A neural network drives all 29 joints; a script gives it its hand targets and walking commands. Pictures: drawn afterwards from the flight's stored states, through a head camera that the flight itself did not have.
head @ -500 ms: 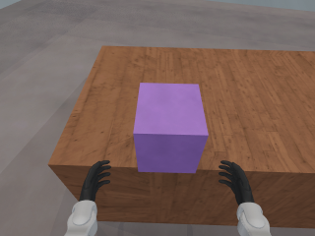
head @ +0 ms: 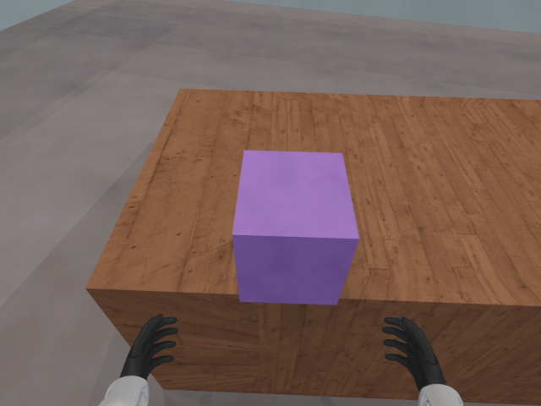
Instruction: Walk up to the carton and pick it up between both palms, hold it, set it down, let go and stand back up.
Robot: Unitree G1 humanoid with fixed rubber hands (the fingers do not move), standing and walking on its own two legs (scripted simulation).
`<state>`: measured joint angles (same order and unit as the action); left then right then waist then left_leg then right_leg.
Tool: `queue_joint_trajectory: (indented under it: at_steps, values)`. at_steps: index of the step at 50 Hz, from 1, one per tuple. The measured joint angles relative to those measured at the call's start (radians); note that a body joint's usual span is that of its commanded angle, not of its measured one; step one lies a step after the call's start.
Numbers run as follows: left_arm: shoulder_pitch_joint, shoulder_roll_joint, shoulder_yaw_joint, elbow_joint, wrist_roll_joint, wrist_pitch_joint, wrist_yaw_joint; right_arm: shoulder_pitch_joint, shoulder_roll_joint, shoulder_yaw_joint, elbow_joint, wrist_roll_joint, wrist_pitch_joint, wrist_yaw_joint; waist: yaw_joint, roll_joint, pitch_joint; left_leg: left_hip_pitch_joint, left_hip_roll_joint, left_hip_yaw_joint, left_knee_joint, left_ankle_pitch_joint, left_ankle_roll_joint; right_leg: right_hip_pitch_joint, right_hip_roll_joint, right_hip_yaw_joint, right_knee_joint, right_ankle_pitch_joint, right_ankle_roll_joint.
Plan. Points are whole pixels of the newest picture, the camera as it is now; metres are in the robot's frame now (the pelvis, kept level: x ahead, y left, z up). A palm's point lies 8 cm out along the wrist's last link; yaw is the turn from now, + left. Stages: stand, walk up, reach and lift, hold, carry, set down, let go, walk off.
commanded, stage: set down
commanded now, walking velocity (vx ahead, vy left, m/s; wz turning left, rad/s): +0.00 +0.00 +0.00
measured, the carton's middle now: (290, 227) +0.43 +0.00 +0.00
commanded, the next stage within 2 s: let go in 0.40 s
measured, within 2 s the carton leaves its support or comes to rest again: neither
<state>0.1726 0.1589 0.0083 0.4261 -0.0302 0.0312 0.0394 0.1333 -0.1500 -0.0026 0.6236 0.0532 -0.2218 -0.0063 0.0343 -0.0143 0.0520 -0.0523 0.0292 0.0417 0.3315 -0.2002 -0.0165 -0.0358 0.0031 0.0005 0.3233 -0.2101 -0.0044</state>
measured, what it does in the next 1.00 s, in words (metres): stands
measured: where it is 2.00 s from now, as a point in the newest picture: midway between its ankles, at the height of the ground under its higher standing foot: outside the picture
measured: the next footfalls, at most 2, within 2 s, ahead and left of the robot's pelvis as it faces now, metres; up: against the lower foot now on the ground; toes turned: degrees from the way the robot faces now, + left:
none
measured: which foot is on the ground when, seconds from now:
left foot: down 0.00-1.00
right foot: down 0.00-1.00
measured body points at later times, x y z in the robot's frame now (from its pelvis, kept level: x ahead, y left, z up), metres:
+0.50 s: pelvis +0.00 +0.00 +0.00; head +0.00 +0.00 +0.45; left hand +0.18 +0.23 -0.08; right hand +0.17 -0.22 -0.08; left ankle -0.01 +0.13 -0.75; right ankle -0.02 -0.12 -0.75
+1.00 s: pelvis +0.00 +0.00 +0.00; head +0.00 +0.00 +0.45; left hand +0.17 +0.23 -0.09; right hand +0.15 -0.24 -0.10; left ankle -0.01 +0.13 -0.75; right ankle -0.02 -0.12 -0.75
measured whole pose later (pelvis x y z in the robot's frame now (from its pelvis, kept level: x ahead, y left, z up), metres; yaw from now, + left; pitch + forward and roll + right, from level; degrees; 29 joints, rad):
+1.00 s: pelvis +0.00 +0.00 +0.00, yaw +1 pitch -2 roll +0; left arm 0.18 0.21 0.01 0.56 0.03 0.06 0.00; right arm 0.20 -0.20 -0.04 0.71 -0.03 -0.09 0.02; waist 0.00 0.00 0.03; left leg -0.15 0.03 0.02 0.42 -0.24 -0.02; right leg -0.12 0.01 -0.02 0.39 -0.24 0.00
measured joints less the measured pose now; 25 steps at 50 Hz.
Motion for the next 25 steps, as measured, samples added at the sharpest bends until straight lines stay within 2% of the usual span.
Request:
queue_joint_trajectory:
  at_steps: [13,25]
  values:
    - [-0.007,0.023,-0.012,0.044,0.011,0.084,-0.012,0.040,-0.003,-0.024,-0.006,-0.050,0.075,0.014,-0.008,0.011,0.007,-0.014,-0.003,0.001,0.008,0.000,0.004,-0.014,-0.003,0.000,0.007,0.001,0.004]
    - [0.002,0.041,-0.012,0.077,0.018,0.093,-0.020,0.063,-0.020,-0.037,0.038,-0.067,0.057,0.023,-0.017,0.013,0.006,-0.026,0.002,0.002,0.030,-0.015,0.002,-0.022,0.001,-0.002,0.019,-0.008,0.003]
